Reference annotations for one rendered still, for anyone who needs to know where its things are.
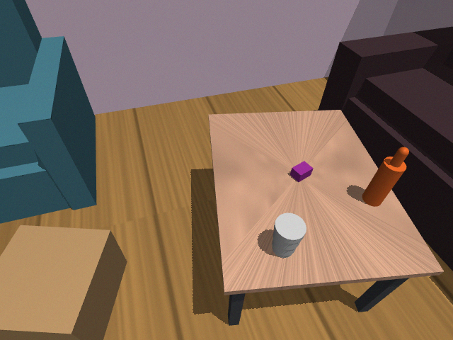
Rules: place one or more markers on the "coffee table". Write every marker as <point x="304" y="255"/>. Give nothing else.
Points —
<point x="346" y="240"/>

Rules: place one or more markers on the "armchair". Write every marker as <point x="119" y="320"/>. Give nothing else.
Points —
<point x="47" y="125"/>

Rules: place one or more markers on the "sofa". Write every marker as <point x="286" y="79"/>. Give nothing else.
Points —
<point x="397" y="91"/>

